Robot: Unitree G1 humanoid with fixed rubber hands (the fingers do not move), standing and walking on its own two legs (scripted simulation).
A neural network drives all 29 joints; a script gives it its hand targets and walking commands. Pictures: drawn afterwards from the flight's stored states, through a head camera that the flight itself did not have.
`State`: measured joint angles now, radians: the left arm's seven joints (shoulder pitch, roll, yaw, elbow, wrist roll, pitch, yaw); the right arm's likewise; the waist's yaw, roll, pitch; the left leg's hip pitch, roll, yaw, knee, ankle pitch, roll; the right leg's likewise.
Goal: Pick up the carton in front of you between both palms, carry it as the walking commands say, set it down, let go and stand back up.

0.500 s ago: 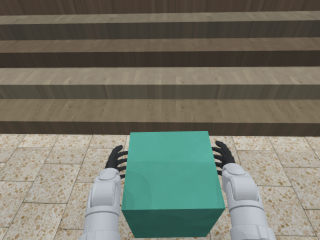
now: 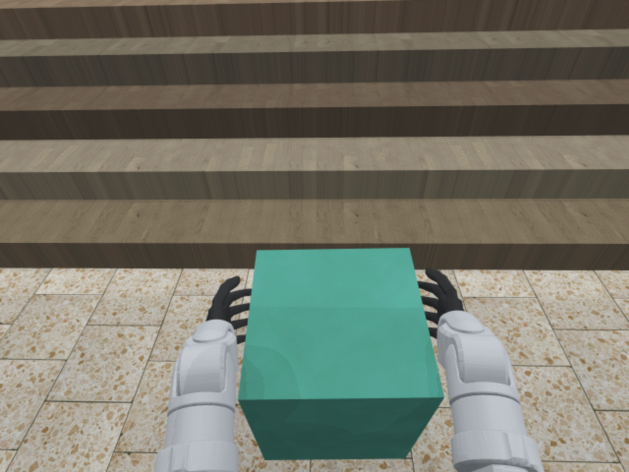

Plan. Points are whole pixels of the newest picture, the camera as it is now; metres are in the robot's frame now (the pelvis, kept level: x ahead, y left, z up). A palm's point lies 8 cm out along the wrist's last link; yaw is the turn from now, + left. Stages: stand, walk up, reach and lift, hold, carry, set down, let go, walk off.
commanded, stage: hold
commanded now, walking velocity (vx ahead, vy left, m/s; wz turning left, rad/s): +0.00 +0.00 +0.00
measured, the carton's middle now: (333, 358) +0.29 +0.00 -0.02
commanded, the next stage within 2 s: carry in 0.94 s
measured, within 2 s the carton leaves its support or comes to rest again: neither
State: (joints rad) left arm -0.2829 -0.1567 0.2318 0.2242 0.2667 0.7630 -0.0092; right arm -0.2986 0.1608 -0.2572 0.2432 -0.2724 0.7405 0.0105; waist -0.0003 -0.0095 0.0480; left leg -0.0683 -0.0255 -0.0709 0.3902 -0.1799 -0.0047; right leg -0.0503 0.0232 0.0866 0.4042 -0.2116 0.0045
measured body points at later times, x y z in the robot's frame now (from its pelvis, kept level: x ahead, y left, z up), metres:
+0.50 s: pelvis +0.01 +0.00 +0.00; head -0.03 +0.00 +0.45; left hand +0.31 +0.15 +0.04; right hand +0.31 -0.15 +0.04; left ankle +0.03 +0.12 -0.74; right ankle +0.02 -0.12 -0.74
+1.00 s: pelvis +0.01 +0.00 +0.00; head -0.03 +0.00 +0.45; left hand +0.31 +0.15 +0.04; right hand +0.31 -0.15 +0.05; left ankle +0.03 +0.12 -0.74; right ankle +0.02 -0.13 -0.74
